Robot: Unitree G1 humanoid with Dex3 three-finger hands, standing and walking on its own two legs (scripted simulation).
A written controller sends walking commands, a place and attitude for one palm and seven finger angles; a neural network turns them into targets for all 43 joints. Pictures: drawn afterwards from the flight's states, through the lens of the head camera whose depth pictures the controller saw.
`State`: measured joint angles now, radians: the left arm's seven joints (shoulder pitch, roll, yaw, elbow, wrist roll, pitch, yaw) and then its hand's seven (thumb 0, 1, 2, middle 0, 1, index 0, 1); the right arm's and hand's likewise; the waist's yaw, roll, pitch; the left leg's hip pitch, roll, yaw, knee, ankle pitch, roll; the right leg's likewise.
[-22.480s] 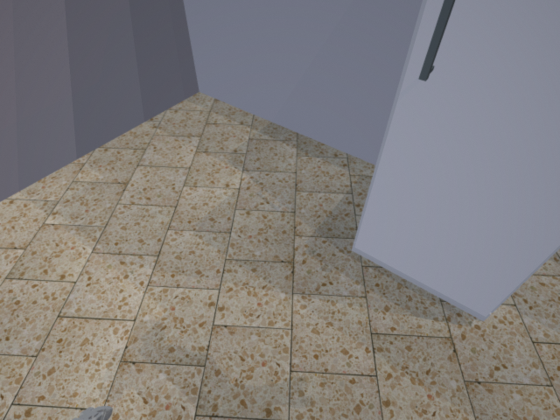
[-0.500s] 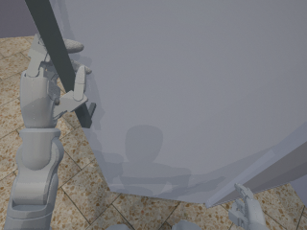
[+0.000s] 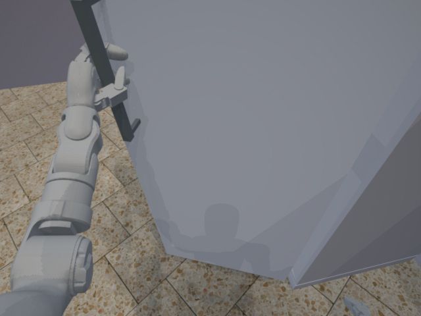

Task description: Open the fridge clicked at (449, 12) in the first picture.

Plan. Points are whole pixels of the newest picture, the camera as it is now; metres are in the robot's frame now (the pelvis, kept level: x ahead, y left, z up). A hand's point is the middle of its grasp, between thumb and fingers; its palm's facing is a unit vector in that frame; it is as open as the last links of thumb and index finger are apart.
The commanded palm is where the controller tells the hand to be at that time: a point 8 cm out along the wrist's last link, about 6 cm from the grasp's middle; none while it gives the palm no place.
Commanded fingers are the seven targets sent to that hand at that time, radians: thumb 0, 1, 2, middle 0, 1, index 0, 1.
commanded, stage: stop walking and hold the door back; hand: left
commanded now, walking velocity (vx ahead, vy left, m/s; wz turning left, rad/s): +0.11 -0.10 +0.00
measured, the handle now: (115, 77) +0.47 +0.18 +0.24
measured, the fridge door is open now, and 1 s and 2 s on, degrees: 65 62 60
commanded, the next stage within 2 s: loosen the grip on the handle in 1.10 s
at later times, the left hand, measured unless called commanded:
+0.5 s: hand (123, 83) +0.45 +0.16 +0.24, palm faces +0.13 -0.97 -0.18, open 5.3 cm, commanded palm +0.43 +0.23 +0.20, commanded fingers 0.00 0.90 0.90 -0.45 -1.40 -0.45 -1.40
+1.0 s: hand (123, 86) +0.45 +0.16 +0.23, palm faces +0.07 -0.98 -0.20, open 5.4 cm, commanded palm +0.43 +0.23 +0.20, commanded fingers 0.00 0.90 0.90 -0.45 -1.40 -0.45 -1.40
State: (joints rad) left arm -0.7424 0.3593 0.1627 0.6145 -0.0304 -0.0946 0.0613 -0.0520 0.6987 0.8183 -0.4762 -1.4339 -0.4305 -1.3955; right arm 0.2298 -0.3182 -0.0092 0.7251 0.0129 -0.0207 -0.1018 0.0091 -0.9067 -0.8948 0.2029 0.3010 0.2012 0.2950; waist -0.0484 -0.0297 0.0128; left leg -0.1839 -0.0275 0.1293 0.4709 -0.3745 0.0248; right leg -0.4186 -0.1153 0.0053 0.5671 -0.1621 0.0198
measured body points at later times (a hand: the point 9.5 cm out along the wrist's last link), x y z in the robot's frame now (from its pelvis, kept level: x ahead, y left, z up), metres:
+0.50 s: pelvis -0.01 +0.02 +0.00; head -0.01 +0.00 +0.45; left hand +0.44 +0.21 +0.25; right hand +0.07 -0.27 -0.11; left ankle +0.04 +0.14 -0.73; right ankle +0.05 -0.10 -0.73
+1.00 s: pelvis +0.01 +0.04 +0.00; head +0.03 +0.03 +0.45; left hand +0.44 +0.21 +0.24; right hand +0.11 -0.22 -0.11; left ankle +0.04 +0.14 -0.73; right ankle +0.05 -0.10 -0.73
